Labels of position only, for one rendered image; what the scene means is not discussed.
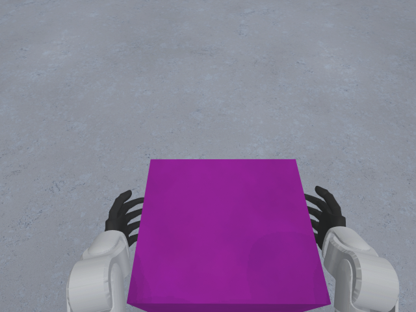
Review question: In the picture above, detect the robot left forearm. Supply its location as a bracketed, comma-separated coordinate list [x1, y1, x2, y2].
[66, 230, 131, 312]

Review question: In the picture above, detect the robot right forearm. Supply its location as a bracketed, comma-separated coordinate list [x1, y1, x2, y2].
[322, 226, 399, 312]

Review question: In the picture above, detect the robot right hand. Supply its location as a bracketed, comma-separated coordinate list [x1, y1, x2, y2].
[304, 186, 346, 250]

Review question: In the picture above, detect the robot left hand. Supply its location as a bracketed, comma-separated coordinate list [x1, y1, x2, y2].
[105, 190, 144, 247]

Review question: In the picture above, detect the carton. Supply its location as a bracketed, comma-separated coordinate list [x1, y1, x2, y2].
[127, 159, 331, 312]

